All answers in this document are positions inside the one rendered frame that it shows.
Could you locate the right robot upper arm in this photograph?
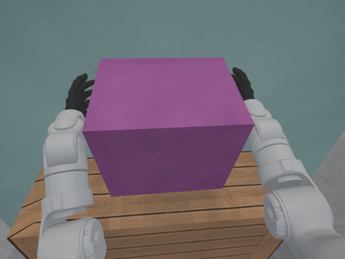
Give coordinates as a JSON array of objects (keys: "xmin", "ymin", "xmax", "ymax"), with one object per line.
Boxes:
[{"xmin": 264, "ymin": 185, "xmax": 345, "ymax": 259}]

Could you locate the left robot upper arm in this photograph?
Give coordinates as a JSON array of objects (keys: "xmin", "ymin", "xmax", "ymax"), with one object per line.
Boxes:
[{"xmin": 38, "ymin": 217, "xmax": 107, "ymax": 259}]

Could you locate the robot right forearm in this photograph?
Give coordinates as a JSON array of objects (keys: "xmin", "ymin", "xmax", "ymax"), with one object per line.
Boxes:
[{"xmin": 244, "ymin": 99, "xmax": 334, "ymax": 227}]

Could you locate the robot left forearm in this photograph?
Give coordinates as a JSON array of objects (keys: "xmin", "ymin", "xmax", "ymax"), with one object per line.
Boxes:
[{"xmin": 37, "ymin": 110, "xmax": 94, "ymax": 259}]

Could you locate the right robot hand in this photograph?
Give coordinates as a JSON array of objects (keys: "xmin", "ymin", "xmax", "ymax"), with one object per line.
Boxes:
[{"xmin": 231, "ymin": 67, "xmax": 254, "ymax": 101}]

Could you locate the left robot hand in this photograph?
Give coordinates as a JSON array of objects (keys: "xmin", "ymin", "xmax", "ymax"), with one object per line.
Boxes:
[{"xmin": 65, "ymin": 73, "xmax": 95, "ymax": 118}]

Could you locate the carton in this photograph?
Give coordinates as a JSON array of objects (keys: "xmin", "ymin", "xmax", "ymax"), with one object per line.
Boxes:
[{"xmin": 82, "ymin": 57, "xmax": 255, "ymax": 197}]

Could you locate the pedestal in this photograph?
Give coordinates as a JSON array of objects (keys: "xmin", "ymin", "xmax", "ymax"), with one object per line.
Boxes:
[{"xmin": 6, "ymin": 151, "xmax": 283, "ymax": 259}]

